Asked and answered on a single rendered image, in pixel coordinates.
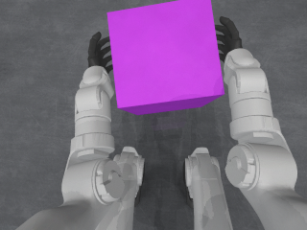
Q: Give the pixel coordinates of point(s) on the right robot shin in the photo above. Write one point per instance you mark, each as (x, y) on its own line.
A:
(213, 159)

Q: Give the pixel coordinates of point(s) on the robot right upper arm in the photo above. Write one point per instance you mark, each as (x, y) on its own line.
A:
(266, 176)

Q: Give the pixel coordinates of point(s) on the right robot forearm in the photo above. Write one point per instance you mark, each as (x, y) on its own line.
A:
(250, 101)

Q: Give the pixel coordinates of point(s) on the left robot forearm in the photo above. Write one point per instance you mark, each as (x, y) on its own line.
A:
(93, 139)

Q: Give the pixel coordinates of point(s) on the right robot hand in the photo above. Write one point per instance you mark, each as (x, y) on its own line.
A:
(230, 37)

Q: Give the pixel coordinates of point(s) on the robot left thigh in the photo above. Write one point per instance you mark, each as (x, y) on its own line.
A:
(120, 214)

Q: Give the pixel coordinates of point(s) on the carton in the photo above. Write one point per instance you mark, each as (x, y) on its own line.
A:
(165, 57)

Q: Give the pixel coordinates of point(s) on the left robot hand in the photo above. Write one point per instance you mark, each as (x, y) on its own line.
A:
(95, 54)

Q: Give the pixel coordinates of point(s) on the robot left upper arm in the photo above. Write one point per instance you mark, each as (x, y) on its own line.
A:
(89, 189)

